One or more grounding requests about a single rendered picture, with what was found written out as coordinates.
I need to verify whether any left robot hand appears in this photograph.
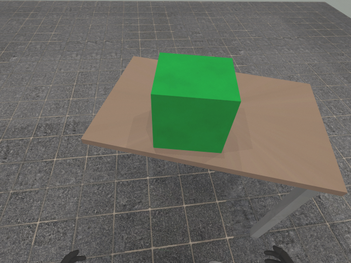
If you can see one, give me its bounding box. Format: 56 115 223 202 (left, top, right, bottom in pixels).
61 250 86 263

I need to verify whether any table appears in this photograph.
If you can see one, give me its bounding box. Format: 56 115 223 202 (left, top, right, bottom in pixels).
81 56 347 238

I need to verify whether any right robot hand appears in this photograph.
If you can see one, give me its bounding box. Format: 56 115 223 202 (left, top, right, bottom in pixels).
264 245 294 263

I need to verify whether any carton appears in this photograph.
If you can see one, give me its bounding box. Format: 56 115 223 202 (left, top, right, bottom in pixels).
151 53 241 153

